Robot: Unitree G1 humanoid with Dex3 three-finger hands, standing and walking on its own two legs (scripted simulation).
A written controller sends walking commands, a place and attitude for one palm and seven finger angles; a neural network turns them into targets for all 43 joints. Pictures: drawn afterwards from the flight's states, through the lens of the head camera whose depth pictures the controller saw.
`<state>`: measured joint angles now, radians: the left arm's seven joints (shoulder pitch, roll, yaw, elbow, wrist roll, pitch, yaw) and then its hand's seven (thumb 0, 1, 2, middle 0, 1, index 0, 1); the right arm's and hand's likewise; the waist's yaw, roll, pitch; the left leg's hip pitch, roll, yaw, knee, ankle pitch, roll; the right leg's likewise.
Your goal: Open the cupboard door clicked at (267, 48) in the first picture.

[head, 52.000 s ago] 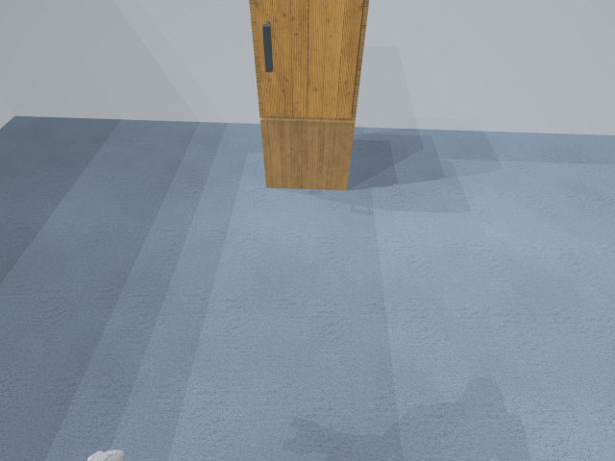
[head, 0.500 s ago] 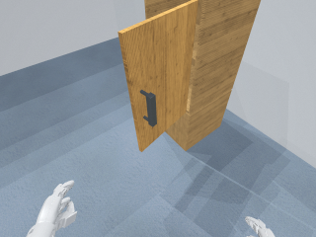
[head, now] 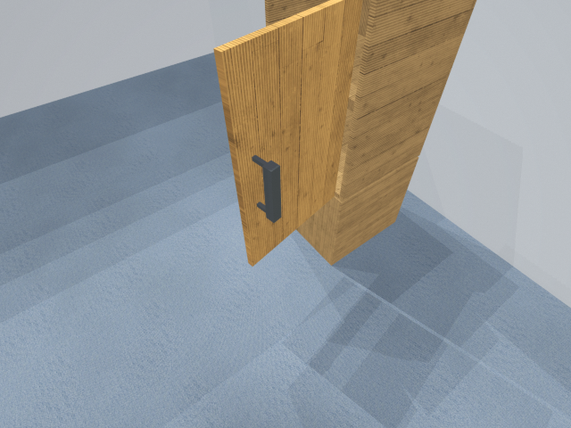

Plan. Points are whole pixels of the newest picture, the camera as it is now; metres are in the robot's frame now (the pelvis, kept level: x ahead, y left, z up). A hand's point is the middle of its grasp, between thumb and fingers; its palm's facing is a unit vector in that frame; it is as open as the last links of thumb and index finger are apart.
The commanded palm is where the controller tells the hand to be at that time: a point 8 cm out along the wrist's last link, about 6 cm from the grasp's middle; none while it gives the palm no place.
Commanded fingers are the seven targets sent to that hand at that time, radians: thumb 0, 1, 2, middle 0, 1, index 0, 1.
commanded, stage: let the arm hang, fingers relaxed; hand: left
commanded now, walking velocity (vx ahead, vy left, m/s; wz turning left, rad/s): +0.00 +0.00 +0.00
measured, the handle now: (265, 189) +0.59 +0.08 -0.05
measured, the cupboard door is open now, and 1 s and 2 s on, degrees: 100 100 100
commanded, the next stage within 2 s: look to check the result in 0.44 s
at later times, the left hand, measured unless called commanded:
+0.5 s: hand out of the picture +0.00 +0.14 -0.18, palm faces +0.05 -0.99 -0.16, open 7.3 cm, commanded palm none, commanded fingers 0.00 0.90 0.90 -0.20 -0.30 -0.20 -0.30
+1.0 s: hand out of the picture +0.02 +0.12 -0.17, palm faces +0.07 -0.98 -0.18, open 7.4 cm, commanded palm none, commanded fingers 0.00 0.90 0.90 -0.20 -0.30 -0.20 -0.30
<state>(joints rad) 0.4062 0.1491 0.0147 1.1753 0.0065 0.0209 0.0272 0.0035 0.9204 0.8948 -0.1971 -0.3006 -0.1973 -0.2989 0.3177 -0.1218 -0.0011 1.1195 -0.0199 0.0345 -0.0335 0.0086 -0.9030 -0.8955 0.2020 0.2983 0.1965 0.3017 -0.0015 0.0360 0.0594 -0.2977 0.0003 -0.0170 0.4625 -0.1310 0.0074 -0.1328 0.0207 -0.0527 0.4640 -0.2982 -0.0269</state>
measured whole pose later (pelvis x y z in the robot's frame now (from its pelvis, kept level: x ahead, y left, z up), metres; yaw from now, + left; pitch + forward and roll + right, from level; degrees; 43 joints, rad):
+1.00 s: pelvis +0.04 -0.03 +0.00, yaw +0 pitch -2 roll +1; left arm 0.32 0.11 0.02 1.14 0.00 -0.01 0.04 0.00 0.91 0.89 -0.20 -0.30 -0.20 -0.30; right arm 0.25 -0.14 0.00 1.13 -0.02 0.01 -0.05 0.01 -0.91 -0.90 0.20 0.30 0.20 0.30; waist 0.00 0.00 0.06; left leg -0.23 0.02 -0.02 0.45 -0.19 -0.04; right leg -0.05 0.05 -0.05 0.41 -0.34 -0.06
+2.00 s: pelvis +0.06 -0.04 +0.00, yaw +0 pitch -2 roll +1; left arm 0.33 0.11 0.02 1.13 0.00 0.00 0.04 0.00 0.91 0.89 -0.20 -0.30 -0.20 -0.30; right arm 0.27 -0.13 0.00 1.14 -0.02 0.01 -0.06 0.01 -0.90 -0.90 0.20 0.30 0.20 0.30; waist 0.00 0.00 0.06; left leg -0.20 0.03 -0.03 0.44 -0.21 -0.05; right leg -0.01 0.06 -0.06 0.40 -0.35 -0.08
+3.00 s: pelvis +0.05 -0.03 -0.01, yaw -9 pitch +0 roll +1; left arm 0.28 0.16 0.09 1.06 0.02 0.06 0.01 0.00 0.91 0.89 -0.20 -0.30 -0.20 -0.30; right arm 0.22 -0.16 -0.05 1.04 -0.03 0.02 -0.07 0.01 -0.90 -0.90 0.20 0.30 0.20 0.30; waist 0.02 -0.01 0.09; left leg -0.27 0.10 0.11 0.58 -0.29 -0.04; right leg -0.23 0.08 0.02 0.74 -0.48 -0.05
